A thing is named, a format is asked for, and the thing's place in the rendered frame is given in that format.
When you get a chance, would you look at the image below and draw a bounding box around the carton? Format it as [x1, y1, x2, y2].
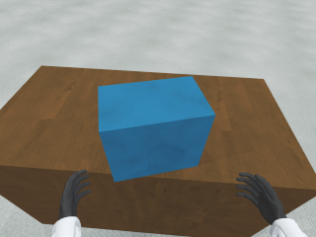
[98, 76, 216, 182]

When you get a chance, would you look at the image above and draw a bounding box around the robot left forearm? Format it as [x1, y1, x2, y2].
[51, 216, 83, 237]

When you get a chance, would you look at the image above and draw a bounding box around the robot right forearm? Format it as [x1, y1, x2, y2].
[270, 218, 308, 237]

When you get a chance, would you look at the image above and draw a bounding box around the left robot hand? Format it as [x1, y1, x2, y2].
[58, 169, 91, 220]

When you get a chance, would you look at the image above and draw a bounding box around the pedestal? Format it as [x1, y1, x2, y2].
[0, 65, 316, 237]

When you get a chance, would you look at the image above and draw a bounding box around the right robot hand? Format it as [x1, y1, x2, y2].
[236, 172, 287, 225]

